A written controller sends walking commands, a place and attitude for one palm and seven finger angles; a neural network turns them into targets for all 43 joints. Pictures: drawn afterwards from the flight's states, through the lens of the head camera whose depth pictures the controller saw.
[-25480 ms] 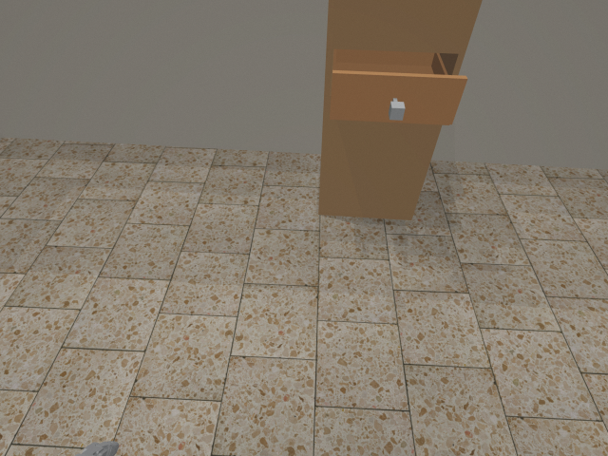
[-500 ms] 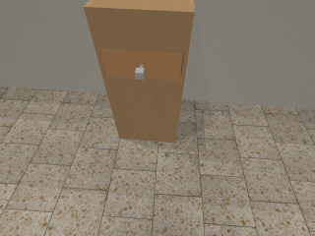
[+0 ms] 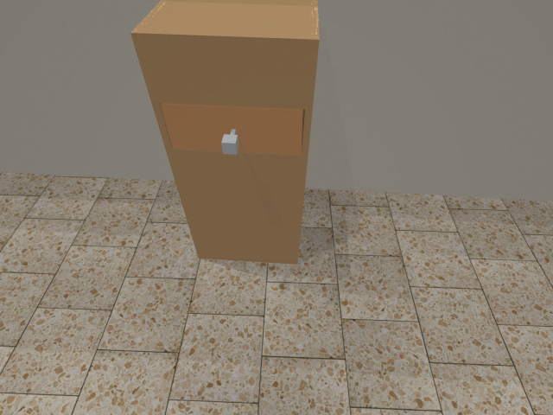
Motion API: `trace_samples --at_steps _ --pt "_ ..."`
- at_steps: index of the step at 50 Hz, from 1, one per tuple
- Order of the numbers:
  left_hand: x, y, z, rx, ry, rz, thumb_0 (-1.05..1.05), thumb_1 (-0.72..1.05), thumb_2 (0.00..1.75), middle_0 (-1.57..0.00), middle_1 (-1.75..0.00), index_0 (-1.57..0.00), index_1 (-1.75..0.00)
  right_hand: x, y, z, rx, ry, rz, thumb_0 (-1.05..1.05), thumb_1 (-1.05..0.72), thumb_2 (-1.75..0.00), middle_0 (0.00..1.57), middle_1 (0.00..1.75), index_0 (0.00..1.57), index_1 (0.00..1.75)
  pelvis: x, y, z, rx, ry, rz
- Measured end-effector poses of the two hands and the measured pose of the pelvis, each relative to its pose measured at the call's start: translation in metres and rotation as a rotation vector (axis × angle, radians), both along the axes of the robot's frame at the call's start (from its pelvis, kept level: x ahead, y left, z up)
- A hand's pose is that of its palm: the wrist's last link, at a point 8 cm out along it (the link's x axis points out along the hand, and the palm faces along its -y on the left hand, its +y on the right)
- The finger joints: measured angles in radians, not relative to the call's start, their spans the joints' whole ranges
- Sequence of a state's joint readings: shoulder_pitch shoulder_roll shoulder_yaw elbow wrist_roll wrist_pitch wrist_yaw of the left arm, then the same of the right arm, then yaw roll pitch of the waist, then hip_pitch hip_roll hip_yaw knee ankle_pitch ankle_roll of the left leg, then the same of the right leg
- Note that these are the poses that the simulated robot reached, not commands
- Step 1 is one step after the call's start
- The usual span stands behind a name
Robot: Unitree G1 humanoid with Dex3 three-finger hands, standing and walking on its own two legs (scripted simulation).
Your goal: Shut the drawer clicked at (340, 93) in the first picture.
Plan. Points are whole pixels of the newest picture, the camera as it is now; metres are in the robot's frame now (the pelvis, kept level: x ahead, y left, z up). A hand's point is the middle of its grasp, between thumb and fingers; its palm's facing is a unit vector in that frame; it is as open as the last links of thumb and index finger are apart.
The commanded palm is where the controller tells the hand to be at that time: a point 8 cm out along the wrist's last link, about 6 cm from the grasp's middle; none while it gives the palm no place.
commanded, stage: look to check the result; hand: left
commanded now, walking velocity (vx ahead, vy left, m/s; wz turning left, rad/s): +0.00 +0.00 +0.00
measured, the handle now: (231, 139) +0.81 +0.16 -0.09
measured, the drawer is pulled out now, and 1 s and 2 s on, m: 0.00 0.00 0.00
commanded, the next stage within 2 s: stand and wait in 0.54 s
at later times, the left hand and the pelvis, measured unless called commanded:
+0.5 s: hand out of the picture +0.02 +0.16 -0.17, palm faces +0.01 -0.97 -0.24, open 7.3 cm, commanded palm none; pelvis +0.02 -0.02 +0.00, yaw -1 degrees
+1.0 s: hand out of the picture +0.02 +0.16 -0.17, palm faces +0.01 -0.97 -0.24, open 7.3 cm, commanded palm none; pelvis +0.02 -0.03 +0.00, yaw -1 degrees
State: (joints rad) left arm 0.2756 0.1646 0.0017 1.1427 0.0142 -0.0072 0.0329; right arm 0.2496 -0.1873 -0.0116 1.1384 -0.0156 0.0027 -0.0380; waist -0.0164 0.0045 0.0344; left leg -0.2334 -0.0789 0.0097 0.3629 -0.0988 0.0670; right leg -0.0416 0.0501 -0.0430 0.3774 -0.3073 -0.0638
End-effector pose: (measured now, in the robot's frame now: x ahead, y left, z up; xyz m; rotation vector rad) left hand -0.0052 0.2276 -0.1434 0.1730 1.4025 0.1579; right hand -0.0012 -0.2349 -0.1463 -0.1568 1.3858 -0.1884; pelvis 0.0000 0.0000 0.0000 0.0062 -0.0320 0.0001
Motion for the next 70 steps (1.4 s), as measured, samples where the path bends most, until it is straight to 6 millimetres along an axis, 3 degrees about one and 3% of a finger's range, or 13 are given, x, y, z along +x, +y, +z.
trace_samples --at_steps 11,36,59,70 --pt "0.01 -0.002 0.004 0.034 0.012 -0.002 0.0 0.91 0.9 -0.2 -0.3 -0.2 -0.3 -0.007 -0.009 -0.003 0.011 0.05 -0.009 0.01 -0.91 -0.9 0.2 0.3 0.2 0.3 0.008 -0.012 0.0 0.004 -0.005 -0.002" --pt "0.022 -0.025 0.001 0.026 0.004 0.007 0.0 0.91 0.9 -0.2 -0.3 -0.2 -0.3 0.031 -0.033 -0.003 -0.008 -0.016 0.003 0.01 -0.91 -0.9 0.2 0.3 0.2 0.3 0.019 -0.03 -0.001 0.009 -0.012 -0.013" --pt "0.023 -0.021 0.003 0.034 0.02 -0.004 0.0 0.91 0.9 -0.2 -0.3 -0.2 -0.3 0.015 -0.03 -0.004 -0.003 0.026 -0.015 0.01 -0.91 -0.9 0.2 0.3 0.2 0.3 0.021 -0.03 -0.001 0.01 -0.013 -0.022" --pt "0.029 -0.018 0.004 0.035 0.006 -0.013 0.0 0.91 0.9 -0.2 -0.3 -0.2 -0.3 0.016 -0.03 -0.003 -0.006 0.018 -0.015 0.01 -0.91 -0.9 0.2 0.3 0.2 0.3 0.021 -0.027 0.0 0.011 -0.014 -0.024"
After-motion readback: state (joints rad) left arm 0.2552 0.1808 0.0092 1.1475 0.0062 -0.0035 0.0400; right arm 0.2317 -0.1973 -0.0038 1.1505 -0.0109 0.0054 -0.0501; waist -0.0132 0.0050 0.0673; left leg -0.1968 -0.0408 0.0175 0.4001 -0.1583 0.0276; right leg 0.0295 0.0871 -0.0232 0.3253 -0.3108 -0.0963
